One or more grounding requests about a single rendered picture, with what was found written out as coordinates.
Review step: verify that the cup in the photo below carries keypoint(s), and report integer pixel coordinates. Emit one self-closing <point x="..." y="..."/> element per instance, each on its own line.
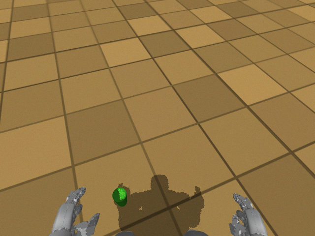
<point x="120" y="196"/>

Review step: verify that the right robot hand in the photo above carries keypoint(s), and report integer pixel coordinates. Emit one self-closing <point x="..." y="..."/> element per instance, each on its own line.
<point x="253" y="223"/>

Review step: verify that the left robot hand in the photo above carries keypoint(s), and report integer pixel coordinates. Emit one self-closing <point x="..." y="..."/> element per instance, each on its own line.
<point x="67" y="213"/>

